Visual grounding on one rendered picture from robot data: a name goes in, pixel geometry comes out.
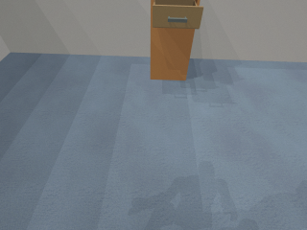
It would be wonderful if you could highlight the drawer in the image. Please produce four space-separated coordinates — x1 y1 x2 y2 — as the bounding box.
153 0 204 30

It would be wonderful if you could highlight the handle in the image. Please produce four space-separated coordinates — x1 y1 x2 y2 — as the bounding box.
168 16 188 23

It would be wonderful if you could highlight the cabinet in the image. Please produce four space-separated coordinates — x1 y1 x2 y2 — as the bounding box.
150 0 201 81

